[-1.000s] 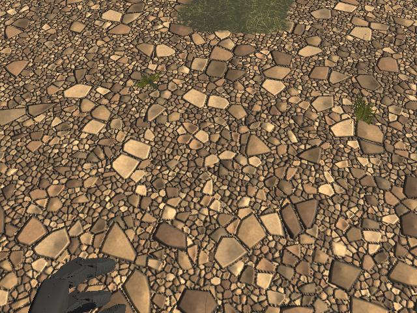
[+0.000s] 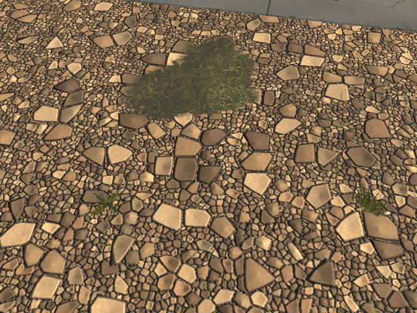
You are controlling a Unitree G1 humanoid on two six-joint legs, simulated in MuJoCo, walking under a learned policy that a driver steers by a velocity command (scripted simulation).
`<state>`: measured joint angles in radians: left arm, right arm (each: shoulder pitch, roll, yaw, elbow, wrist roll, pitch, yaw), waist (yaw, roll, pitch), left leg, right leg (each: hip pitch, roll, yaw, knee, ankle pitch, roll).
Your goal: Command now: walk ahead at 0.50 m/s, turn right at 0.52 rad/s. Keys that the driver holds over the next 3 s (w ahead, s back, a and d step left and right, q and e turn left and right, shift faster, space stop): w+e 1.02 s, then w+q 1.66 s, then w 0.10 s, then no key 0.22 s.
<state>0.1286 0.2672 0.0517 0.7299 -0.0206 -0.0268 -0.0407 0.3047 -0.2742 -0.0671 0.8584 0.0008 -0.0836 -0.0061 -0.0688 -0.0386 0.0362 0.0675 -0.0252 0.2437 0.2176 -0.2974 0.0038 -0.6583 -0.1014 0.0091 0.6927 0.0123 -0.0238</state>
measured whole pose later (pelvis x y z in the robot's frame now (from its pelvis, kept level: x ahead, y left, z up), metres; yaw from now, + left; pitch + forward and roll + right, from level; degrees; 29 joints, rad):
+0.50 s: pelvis +0.28 -0.05 +0.01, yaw -17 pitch +2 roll +0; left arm 0.35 0.29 0.07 0.72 -0.02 -0.04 0.01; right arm 0.02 -0.29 -0.05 0.70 0.00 -0.10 0.01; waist 0.08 0.04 0.03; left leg -0.62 0.05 -0.10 0.57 0.05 -0.06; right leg -0.11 0.12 0.16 0.37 -0.28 -0.09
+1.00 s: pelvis +0.54 -0.12 +0.00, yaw -35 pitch +1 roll +3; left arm 0.13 0.30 0.07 0.62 -0.02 -0.02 -0.03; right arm 0.32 -0.30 -0.07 0.84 0.00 -0.08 0.00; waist -0.09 -0.04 0.05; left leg 0.02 -0.01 0.18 0.24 -0.28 -0.01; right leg -0.68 -0.10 0.03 0.76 -0.03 -0.01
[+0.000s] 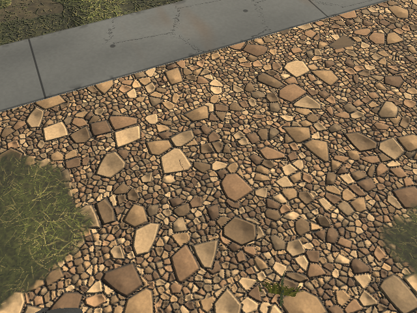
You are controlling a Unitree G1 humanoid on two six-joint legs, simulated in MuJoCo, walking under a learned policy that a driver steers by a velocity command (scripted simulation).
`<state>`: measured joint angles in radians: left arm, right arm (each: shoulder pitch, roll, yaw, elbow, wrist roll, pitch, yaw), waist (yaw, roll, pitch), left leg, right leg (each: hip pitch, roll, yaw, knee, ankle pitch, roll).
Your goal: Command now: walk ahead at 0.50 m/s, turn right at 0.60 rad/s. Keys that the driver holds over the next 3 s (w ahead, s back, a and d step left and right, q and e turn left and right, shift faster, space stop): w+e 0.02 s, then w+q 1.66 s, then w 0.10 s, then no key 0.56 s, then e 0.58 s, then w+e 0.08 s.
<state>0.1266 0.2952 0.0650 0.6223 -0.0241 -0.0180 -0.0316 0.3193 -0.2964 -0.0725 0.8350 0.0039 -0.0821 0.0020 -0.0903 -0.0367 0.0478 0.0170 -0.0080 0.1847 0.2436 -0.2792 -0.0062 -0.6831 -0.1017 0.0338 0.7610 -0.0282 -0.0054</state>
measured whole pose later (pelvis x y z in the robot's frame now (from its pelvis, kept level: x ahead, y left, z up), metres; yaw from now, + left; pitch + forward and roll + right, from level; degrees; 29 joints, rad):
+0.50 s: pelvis +0.28 -0.05 +0.00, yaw +5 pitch +0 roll -2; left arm 0.32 0.26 0.07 0.80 0.01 -0.09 0.00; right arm 0.17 -0.29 -0.06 0.81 0.02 -0.04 0.03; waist 0.05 0.05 0.02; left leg -0.69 0.11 -0.05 0.78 0.06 -0.01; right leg 0.04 0.05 -0.20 0.21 -0.26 -0.04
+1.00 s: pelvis +0.56 +0.03 +0.01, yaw +23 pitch +2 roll +0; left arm 0.05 0.29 0.05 0.69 0.01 -0.10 0.00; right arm 0.31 -0.29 -0.07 0.72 0.02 -0.04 0.00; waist -0.07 -0.03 0.04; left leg -0.15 -0.11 -0.12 0.36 -0.24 0.08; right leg -0.64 -0.08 0.11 0.66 -0.02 0.07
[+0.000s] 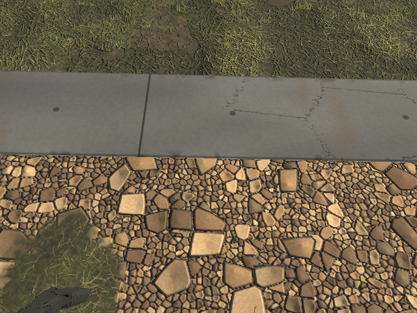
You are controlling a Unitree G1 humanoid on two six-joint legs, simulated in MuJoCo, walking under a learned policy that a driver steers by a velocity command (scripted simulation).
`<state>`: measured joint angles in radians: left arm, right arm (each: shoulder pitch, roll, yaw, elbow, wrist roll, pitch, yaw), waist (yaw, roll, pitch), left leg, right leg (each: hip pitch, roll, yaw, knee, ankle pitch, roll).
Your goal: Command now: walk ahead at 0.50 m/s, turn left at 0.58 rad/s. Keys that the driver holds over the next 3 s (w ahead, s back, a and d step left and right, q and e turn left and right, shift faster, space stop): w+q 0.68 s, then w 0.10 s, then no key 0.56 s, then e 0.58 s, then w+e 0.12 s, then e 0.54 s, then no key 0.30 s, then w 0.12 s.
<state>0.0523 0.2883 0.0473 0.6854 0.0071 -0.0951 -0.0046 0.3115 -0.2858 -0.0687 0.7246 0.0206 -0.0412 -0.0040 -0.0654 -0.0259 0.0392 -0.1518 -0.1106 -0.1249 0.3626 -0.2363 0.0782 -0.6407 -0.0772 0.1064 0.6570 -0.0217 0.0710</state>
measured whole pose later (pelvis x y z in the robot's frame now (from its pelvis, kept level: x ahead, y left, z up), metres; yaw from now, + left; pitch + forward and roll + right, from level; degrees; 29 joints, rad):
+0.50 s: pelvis +0.27 -0.03 +0.00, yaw +18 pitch +1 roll -2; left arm 0.33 0.29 0.07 0.84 0.00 -0.09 0.00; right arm 0.15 -0.30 -0.07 0.62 0.02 -0.01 0.02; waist 0.09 0.04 0.04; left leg -0.69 0.10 -0.05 0.83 -0.06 0.00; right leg -0.02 0.01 -0.17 0.26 -0.26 -0.01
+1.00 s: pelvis +0.50 +0.11 +0.00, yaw +30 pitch +1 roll +1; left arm 0.09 0.30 0.04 0.75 0.01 -0.08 -0.02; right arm 0.28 -0.27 -0.05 0.73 0.00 -0.04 -0.01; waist -0.05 -0.05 0.05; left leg -0.12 -0.11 -0.04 0.32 -0.22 0.08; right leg -0.64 -0.09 0.05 0.67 0.04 0.05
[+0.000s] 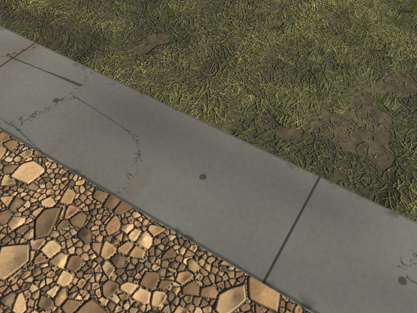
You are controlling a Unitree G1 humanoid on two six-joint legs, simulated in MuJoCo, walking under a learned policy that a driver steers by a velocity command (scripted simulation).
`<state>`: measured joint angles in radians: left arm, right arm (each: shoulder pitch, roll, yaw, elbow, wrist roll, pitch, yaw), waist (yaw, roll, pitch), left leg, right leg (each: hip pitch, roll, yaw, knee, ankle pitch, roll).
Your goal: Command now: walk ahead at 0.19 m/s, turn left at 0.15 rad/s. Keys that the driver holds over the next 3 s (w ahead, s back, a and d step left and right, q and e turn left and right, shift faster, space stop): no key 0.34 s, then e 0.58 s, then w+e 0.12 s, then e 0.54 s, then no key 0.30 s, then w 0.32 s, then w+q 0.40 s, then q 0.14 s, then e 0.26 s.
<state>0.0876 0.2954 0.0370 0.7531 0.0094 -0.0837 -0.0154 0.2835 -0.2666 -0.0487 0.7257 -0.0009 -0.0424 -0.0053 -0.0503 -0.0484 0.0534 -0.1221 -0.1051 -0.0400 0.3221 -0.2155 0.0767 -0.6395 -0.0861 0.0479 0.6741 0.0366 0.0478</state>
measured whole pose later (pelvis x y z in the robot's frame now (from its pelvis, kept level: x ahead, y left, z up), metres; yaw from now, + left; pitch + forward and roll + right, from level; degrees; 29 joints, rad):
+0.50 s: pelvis +0.12 -0.02 -0.02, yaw -1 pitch +0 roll +0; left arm 0.13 0.25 0.03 0.83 0.00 0.00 0.00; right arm 0.27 -0.26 -0.06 0.85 -0.02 0.02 -0.05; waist 0.01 -0.03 0.02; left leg -0.24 0.02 0.00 0.58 -0.34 -0.03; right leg -0.38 0.02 0.02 0.55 -0.17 -0.01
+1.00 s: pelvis +0.15 +0.00 -0.01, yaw -17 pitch +2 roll +0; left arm 0.15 0.30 0.09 0.72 -0.03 0.05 0.04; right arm 0.15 -0.27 -0.07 0.76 0.01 -0.02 -0.03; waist 0.02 -0.02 0.01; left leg -0.29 -0.04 -0.09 0.52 -0.30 -0.03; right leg -0.39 0.12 0.21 0.50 -0.16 -0.01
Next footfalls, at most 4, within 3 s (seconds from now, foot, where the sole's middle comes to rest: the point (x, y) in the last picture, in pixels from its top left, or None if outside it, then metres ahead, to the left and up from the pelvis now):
0.10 right None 0.23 -0.13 -0.78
0.38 left None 0.14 0.12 -0.78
1.00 left None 0.23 0.10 -0.78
1.44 right None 0.19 -0.18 -0.78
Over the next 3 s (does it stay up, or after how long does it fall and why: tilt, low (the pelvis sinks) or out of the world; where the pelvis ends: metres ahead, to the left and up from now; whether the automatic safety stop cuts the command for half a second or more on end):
stays up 0.55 -0.32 0.00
